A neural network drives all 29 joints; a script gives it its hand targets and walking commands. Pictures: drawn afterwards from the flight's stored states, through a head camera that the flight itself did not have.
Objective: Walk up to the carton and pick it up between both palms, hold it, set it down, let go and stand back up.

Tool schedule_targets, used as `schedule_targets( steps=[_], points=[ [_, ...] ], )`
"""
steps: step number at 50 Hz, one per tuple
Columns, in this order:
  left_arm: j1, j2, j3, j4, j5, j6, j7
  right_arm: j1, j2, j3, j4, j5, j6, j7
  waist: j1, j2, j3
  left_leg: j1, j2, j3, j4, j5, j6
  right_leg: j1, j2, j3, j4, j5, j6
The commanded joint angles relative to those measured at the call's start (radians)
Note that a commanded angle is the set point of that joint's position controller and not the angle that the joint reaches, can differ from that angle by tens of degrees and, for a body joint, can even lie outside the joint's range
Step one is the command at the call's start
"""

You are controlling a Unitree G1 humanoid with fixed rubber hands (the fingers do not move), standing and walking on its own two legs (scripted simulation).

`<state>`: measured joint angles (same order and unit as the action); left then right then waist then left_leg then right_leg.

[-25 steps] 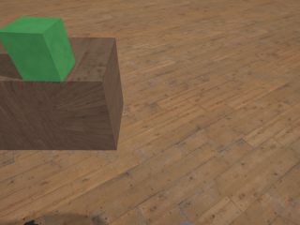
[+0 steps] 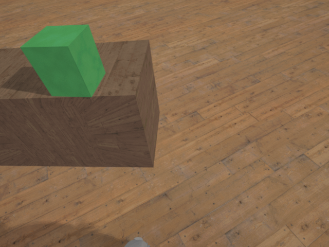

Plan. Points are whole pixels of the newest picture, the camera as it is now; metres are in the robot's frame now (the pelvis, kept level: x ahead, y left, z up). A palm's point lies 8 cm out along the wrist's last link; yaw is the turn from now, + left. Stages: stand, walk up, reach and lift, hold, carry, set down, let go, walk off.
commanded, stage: walk up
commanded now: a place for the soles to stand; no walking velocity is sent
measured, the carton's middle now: (69, 62) +0.93 +0.42 +0.02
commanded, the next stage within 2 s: none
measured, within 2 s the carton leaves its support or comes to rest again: neither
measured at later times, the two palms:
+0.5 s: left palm out of the picture +0.16 +0.43 -0.06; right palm (261, 245) +0.17 -0.23 -0.12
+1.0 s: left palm out of the picture +0.25 +0.56 -0.07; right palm (210, 217) +0.23 -0.11 -0.10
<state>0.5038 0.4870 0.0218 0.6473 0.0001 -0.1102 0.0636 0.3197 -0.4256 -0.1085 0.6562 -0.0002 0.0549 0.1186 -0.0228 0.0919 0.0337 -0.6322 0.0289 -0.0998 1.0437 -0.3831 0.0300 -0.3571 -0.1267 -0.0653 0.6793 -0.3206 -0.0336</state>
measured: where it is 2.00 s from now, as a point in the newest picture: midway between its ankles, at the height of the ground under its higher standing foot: (104, 243)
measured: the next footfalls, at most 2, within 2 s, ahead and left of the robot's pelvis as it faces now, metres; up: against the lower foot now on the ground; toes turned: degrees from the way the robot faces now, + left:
left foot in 0.14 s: +0.13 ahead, +0.21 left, +0.00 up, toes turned +1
right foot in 0.44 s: +0.22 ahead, -0.03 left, +0.00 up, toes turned -3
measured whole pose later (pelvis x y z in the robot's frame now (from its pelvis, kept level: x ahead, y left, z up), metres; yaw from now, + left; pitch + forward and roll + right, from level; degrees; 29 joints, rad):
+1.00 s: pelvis +0.17 +0.22 -0.02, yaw +4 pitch -2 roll +0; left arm 0.33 0.50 0.02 0.67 0.00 -0.07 0.07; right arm 0.38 -0.44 -0.11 0.66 0.00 0.02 0.06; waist -0.06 0.02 0.05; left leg -0.35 0.02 0.01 0.80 -0.42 -0.01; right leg -0.55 -0.06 0.01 1.14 -0.45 -0.05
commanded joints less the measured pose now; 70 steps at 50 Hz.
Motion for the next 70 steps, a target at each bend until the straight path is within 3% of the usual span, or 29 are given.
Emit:
schedule_targets(
  steps=[1, 4, 6, 7, 9, 11, 13, 17, 20, 21, 22, 23, 24, 26, 28, 38, 40, 41, 42, 43, 48, 51, 54, 56, 57, 58, 61, 66, 70],
  points=[
    [-0.039, 0.328, 0.148, -0.012, 0.027, -0.026, 0.015, -0.033, -0.190, -0.065, -0.079, -0.046, -0.032, 0.001, 0.014, -0.275, 0.021, -0.008, 0.068, 0.050, -0.141, 0.074, -0.064, 0.056, -0.189, 0.145, -0.293, -0.096, -0.184],
    [-0.173, 0.345, 0.152, -0.025, 0.031, -0.022, 0.012, 0.083, -0.197, -0.081, -0.053, -0.040, -0.045, 0.003, -0.071, -0.314, -0.067, 0.293, 0.074, 0.133, -0.308, 0.097, -0.023, -0.042, -0.178, 0.061, -0.181, 0.023, -0.143],
    [-0.102, 0.198, 0.095, -0.004, 0.026, 0.005, 0.012, 0.252, -0.240, -0.112, 0.026, -0.053, -0.066, -0.027, -0.142, 0.061, -0.159, 0.566, -0.014, 0.058, -0.498, 0.065, -0.062, -0.185, -0.055, -0.006, 0.340, 0.001, -0.055],
    [-0.078, 0.091, 0.054, -0.012, 0.036, 0.017, 0.018, 0.263, -0.286, -0.119, 0.003, -0.063, -0.066, -0.050, -0.156, 0.314, -0.062, 0.583, 0.043, -0.163, -0.569, -0.165, -0.060, -0.432, 0.046, 0.053, 0.552, -0.244, -0.045],
    [-0.179, 0.176, 0.068, -0.023, 0.001, 0.030, 0.028, 0.102, -0.405, -0.118, -0.039, -0.024, -0.067, -0.061, -0.087, 0.281, 0.074, 0.319, 0.258, -0.604, -0.870, -0.307, 0.015, -0.512, 0.124, 0.129, 0.692, -0.257, -0.052],
    [-0.141, 0.248, 0.082, 0.058, -0.015, 0.030, 0.016, 0.017, -0.331, -0.099, -0.079, -0.029, -0.070, -0.066, -0.033, 0.061, 0.116, 0.306, 0.203, -0.430, -0.779, -0.364, 0.057, -0.472, 0.023, 0.112, 0.580, -0.071, -0.017],
    [-0.063, 0.235, 0.100, 0.080, -0.013, 0.018, 0.001, 0.048, -0.274, -0.079, -0.096, -0.045, -0.070, -0.068, -0.029, 0.115, 0.037, 0.376, 0.145, -0.270, -0.633, -0.016, 0.132, -0.363, 0.038, 0.047, 0.437, -0.066, 0.009],
    [-0.129, 0.197, 0.088, 0.051, -0.004, -0.003, 0.000, 0.047, -0.277, -0.072, -0.091, -0.051, -0.061, -0.048, -0.051, 0.089, 0.120, 0.285, 0.164, -0.272, -0.651, -0.011, 0.219, -0.265, 0.056, -0.012, 0.202, -0.128, -0.021],
    [0.031, 0.168, 0.099, 0.092, -0.010, -0.028, 0.008, -0.058, -0.225, -0.056, -0.115, -0.041, -0.047, -0.042, 0.044, 0.062, -0.014, 0.165, 0.099, -0.104, -0.424, 0.075, 0.213, 0.113, 0.111, -0.056, -0.098, 0.073, -0.048],
    [0.134, 0.211, 0.115, 0.104, 0.003, -0.037, 0.023, -0.050, -0.158, -0.040, -0.139, -0.037, -0.047, -0.042, 0.096, -0.066, -0.105, 0.064, 0.049, -0.042, -0.183, 0.136, 0.141, 0.329, 0.075, 0.045, -0.173, 0.116, -0.048],
    [0.220, 0.304, 0.156, 0.121, 0.020, -0.040, 0.034, -0.035, -0.100, -0.027, -0.166, -0.053, -0.050, -0.039, 0.126, -0.240, -0.173, -0.134, -0.048, 0.076, 0.049, -0.035, 0.045, 0.509, -0.116, 0.323, -0.225, -0.002, -0.095],
    [0.134, 0.392, 0.177, 0.078, 0.036, -0.037, 0.038, 0.004, -0.134, -0.023, -0.160, -0.051, -0.040, -0.044, 0.090, -0.229, -0.134, -0.269, -0.076, 0.019, 0.183, -0.189, 0.000, 0.456, -0.364, 0.771, -0.365, -0.217, -0.198],
    [0.069, 0.380, 0.174, 0.039, 0.017, -0.029, 0.045, -0.029, -0.241, -0.043, -0.147, -0.061, -0.031, -0.047, 0.074, -0.110, -0.095, -0.258, 0.026, -0.058, 0.227, -0.141, 0.000, 0.376, -0.420, 0.790, -0.381, -0.343, -0.272],
    [0.014, 0.322, 0.144, 0.023, 0.006, -0.034, 0.039, -0.022, -0.233, -0.060, -0.116, -0.063, -0.027, -0.034, 0.041, -0.031, 0.020, -0.220, 0.057, -0.068, 0.210, -0.069, -0.030, 0.216, -0.284, 0.546, -0.333, -0.275, -0.241],
    [-0.033, 0.295, 0.123, 0.018, 0.018, -0.032, 0.032, 0.016, -0.220, -0.076, -0.084, -0.056, -0.022, -0.020, 0.007, -0.178, -0.012, -0.091, 0.036, -0.004, 0.157, 0.007, -0.044, 0.075, -0.182, 0.324, -0.313, -0.174, -0.185],
    [-0.148, 0.361, 0.158, -0.028, 0.034, -0.016, 0.024, 0.026, -0.212, -0.084, -0.055, -0.045, -0.025, -0.003, -0.055, -0.309, -0.016, 0.224, 0.089, 0.104, -0.176, 0.006, -0.046, -0.153, -0.174, 0.162, -0.263, -0.284, -0.163],
    [-0.161, 0.291, 0.135, -0.017, 0.032, 0.004, 0.019, 0.251, -0.239, -0.105, 0.034, -0.056, -0.049, -0.021, -0.155, -0.077, -0.138, 0.509, 0.033, 0.103, -0.388, 0.012, -0.041, -0.210, -0.069, 0.021, 0.151, -0.167, -0.101],
    [-0.085, 0.181, 0.083, -0.003, 0.030, 0.020, 0.020, 0.293, -0.253, -0.113, 0.047, -0.071, -0.050, -0.044, -0.165, 0.102, -0.099, 0.580, -0.014, 0.045, -0.495, -0.130, -0.048, -0.322, -0.008, 0.022, 0.370, -0.159, -0.085],
    [-0.078, 0.086, 0.046, -0.005, 0.017, 0.025, 0.025, 0.274, -0.333, -0.121, 0.006, -0.068, -0.055, -0.065, -0.152, 0.282, -0.002, 0.524, 0.153, -0.328, -0.637, -0.280, -0.043, -0.519, 0.116, 0.066, 0.618, -0.297, -0.034],
    [-0.123, 0.182, 0.067, -0.011, 0.002, 0.035, 0.039, 0.138, -0.422, -0.135, -0.054, -0.041, -0.059, -0.071, -0.100, 0.196, 0.031, 0.406, 0.296, -0.578, -0.805, -0.367, 0.054, -0.551, 0.128, 0.083, 0.627, -0.270, -0.018],
    [-0.066, 0.215, 0.096, 0.090, -0.020, 0.014, 0.014, 0.040, -0.257, -0.080, -0.094, -0.051, -0.065, -0.072, -0.029, 0.131, 0.141, 0.336, 0.161, -0.199, -0.649, 0.110, 0.107, -0.382, 0.044, 0.077, 0.433, -0.057, 0.013],
    [-0.096, 0.192, 0.093, 0.058, -0.021, -0.001, 0.013, 0.061, -0.259, -0.073, -0.107, -0.056, -0.062, -0.058, -0.050, 0.139, 0.100, 0.326, 0.190, -0.160, -0.603, 0.230, 0.234, -0.256, 0.063, -0.028, 0.266, -0.101, 0.006],
    [0.011, 0.161, 0.092, 0.091, -0.019, -0.025, 0.021, -0.001, -0.229, -0.057, -0.125, -0.046, -0.043, -0.050, 0.017, 0.083, -0.028, 0.245, 0.132, -0.055, -0.393, 0.355, 0.210, 0.081, 0.125, -0.086, -0.024, 0.100, -0.012],
    [0.234, 0.291, 0.149, 0.136, 0.013, -0.035, 0.047, -0.025, -0.117, -0.030, -0.167, -0.048, -0.049, -0.053, 0.139, -0.206, -0.107, -0.069, 0.021, 0.062, 0.063, 0.224, 0.062, 0.464, -0.011, 0.222, -0.157, 0.074, -0.063],
    [0.180, 0.385, 0.171, 0.097, 0.021, -0.032, 0.058, 0.044, -0.089, -0.008, -0.173, -0.044, -0.047, -0.061, 0.076, -0.277, -0.170, -0.199, -0.018, 0.052, 0.178, -0.194, 0.004, 0.510, -0.321, 0.704, -0.269, 0.064, -0.175],
    [0.122, 0.396, 0.163, 0.083, 0.011, -0.022, 0.059, -0.011, -0.224, -0.048, -0.138, -0.046, -0.016, -0.069, 0.091, -0.079, -0.176, -0.176, 0.030, -0.038, 0.259, -0.210, -0.002, 0.409, -0.392, 0.786, -0.313, -0.134, -0.243],
    [0.025, 0.304, 0.136, 0.030, 0.011, -0.019, 0.062, -0.013, -0.226, -0.066, -0.109, -0.060, -0.018, -0.056, 0.033, -0.043, -0.003, -0.168, 0.065, -0.036, 0.248, -0.079, -0.046, 0.176, -0.226, 0.460, -0.260, -0.041, -0.239],
    [0.008, 0.303, 0.129, 0.030, 0.015, -0.031, 0.039, 0.003, -0.194, -0.068, -0.086, -0.047, -0.014, -0.033, -0.003, -0.260, -0.046, -0.003, 0.069, 0.057, 0.081, 0.001, -0.041, 0.021, -0.149, 0.197, -0.193, 0.218, -0.203],
    [-0.059, 0.372, 0.155, -0.017, 0.023, -0.021, 0.053, -0.049, -0.235, -0.078, -0.107, -0.051, -0.012, -0.025, 0.006, -0.265, -0.002, 0.052, 0.129, 0.012, -0.044, 0.025, -0.053, -0.102, -0.219, 0.319, -0.225, -0.267, -0.202]
  ],
)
